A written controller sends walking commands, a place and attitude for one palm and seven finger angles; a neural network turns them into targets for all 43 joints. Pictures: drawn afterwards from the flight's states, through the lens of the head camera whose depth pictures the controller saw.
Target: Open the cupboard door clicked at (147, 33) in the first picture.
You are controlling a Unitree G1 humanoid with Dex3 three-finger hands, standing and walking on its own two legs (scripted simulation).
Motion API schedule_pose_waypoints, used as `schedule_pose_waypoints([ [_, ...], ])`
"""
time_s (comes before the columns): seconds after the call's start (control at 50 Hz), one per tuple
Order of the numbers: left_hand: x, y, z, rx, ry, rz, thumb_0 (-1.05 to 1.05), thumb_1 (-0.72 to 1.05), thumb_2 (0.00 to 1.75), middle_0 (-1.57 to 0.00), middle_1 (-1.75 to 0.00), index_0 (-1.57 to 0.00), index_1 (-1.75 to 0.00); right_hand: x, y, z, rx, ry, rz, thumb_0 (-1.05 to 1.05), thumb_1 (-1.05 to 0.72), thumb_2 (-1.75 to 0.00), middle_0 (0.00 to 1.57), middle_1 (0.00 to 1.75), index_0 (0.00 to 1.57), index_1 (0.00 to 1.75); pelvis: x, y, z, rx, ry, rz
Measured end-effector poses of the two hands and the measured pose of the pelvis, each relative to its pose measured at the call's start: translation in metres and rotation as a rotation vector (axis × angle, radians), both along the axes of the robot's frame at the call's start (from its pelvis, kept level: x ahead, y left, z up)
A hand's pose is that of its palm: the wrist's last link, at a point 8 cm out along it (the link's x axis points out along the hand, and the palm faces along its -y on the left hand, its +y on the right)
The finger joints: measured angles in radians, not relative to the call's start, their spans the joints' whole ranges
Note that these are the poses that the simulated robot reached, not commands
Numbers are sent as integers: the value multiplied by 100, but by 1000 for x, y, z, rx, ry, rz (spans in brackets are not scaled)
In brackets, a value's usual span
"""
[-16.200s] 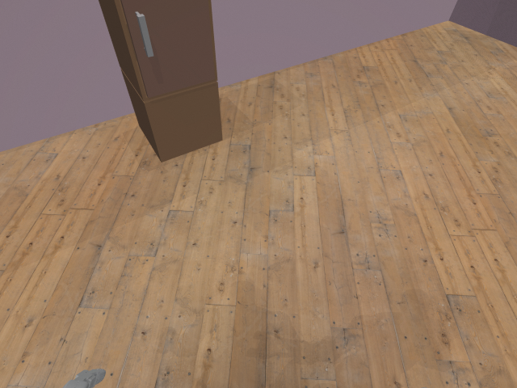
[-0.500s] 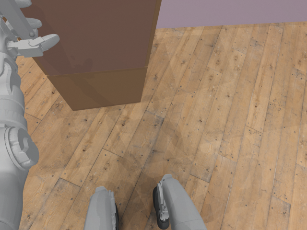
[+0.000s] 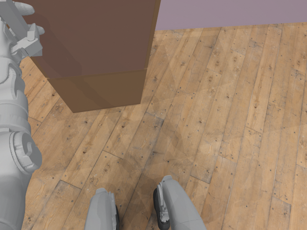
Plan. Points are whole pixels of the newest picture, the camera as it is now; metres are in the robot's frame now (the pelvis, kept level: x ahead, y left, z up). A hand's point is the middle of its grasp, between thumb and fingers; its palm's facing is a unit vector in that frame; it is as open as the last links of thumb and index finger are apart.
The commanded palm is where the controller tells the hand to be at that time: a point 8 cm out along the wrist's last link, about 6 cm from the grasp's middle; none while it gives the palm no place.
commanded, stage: pull the door open along its arc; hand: left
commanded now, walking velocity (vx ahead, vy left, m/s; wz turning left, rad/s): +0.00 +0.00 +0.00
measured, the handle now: (21, 21) +0.60 +0.23 +0.06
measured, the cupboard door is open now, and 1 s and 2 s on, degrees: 0 46 47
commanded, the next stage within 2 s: open thumb and fingers to let go in 0.96 s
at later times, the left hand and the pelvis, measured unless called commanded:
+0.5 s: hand (57, 84) +0.44 +0.15 +0.06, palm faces +0.19 -0.98 +0.06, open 6.2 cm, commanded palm +0.37 +0.21 +0.06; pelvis +0.03 +0.00 +0.03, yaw +0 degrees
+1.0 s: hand (111, 118) +0.36 +0.05 +0.06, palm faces +0.44 -0.90 -0.03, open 6.6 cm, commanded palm +0.30 +0.09 +0.06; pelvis +0.04 -0.04 +0.04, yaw +4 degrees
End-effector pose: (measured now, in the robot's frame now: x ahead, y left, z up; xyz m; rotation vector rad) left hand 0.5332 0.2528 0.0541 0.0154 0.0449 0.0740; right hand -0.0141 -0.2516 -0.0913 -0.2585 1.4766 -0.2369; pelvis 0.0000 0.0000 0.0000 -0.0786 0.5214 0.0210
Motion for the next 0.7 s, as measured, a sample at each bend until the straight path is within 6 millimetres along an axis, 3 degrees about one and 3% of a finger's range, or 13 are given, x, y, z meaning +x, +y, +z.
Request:
schedule_pose_waypoints([
  [0.16, -10, -2, 0, 4, -5, -7, 2, 72, 79, -35, -135, -35, -135, 6, 2, 3, 16, -8, -10, 0, -90, -90, 20, 29, 20, 30, 6, 1, 5, 7, -9, -7],
  [0.3, -42, -10, 0, 4, -4, -22, 1, 70, 73, -35, -135, -35, -135, 32, 4, 11, 45, -74, -14, 0, -90, -90, 20, 29, 20, 30, 16, 2, 19, 19, -39, -15],
  [0.42, -88, -28, 0, -23, -8, -8, 1, 67, 70, -34, -134, -35, -135, 76, 4, 20, 69, -192, 23, 0, -90, -90, 20, 29, 20, 30, 27, 3, 31, 29, -75, -17],
  [0.58, -150, -79, 1, -78, -17, 215, 3, 66, 69, -32, -131, -35, -132, 151, 12, 23, 127, -385, 129, 0, -90, -90, 20, 29, 20, 30, 33, -1, 36, 50, -115, -18],
  [0.7, -181, -113, 4, -35, -14, 328, 3, 65, 69, -32, -128, -34, -132, 191, 22, 20, 176, -475, 197, 0, -90, -90, 20, 29, 20, 30, 33, -11, 34, 71, -142, -10],
])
